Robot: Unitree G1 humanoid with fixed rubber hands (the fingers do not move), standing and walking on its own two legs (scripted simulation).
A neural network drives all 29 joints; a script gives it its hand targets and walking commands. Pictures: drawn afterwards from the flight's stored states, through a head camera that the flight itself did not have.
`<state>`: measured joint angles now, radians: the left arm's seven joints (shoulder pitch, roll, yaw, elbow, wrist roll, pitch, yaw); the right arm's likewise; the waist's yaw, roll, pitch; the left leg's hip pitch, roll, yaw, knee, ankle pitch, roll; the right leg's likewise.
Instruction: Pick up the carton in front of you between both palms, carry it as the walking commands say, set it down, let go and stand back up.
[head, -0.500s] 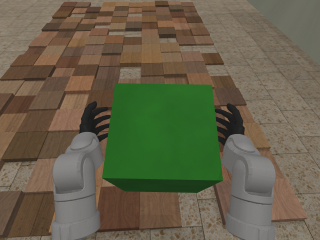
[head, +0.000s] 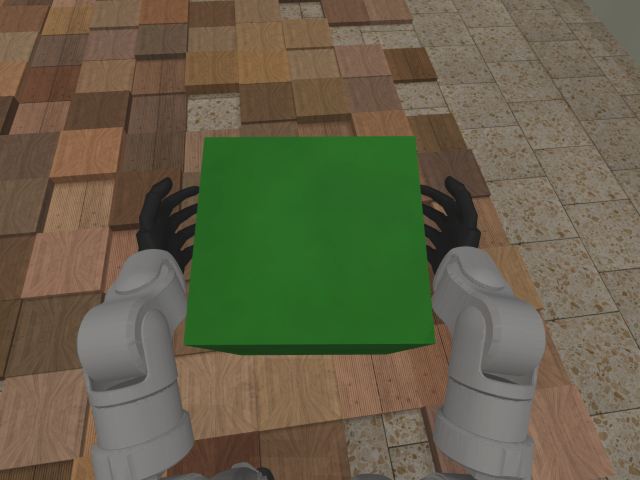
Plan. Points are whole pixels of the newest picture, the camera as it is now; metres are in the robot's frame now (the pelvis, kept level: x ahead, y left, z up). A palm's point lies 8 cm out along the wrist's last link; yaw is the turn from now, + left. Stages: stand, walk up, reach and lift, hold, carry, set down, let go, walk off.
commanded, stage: carry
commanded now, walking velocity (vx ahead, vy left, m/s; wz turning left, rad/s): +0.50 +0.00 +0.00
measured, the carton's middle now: (312, 265) +0.36 -0.01 +0.02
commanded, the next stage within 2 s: none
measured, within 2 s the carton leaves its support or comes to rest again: neither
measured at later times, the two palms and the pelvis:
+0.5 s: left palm (207, 1) +0.71 +0.12 +0.15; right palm out of the picture +0.75 -0.19 +0.14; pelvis +0.39 -0.08 +0.01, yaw +3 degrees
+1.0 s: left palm out of the picture +1.09 +0.01 +0.11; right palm out of the picture +1.08 -0.29 +0.11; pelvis +0.76 -0.13 -0.01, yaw +1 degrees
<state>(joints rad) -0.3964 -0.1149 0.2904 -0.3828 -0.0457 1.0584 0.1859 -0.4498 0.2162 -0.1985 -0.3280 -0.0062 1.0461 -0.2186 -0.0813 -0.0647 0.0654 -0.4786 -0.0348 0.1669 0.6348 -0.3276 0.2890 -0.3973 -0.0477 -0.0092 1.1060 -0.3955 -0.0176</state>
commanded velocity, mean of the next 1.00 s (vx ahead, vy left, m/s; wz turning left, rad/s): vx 0.50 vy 0.00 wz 0.00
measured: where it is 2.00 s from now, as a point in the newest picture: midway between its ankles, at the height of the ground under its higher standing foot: (326, 107)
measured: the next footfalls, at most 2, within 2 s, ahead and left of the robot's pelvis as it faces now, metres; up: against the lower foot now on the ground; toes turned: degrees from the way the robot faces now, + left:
right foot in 0.24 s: +0.35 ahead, -0.10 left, -0.01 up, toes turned -4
left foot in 0.66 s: +0.73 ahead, +0.02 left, +0.01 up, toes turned +1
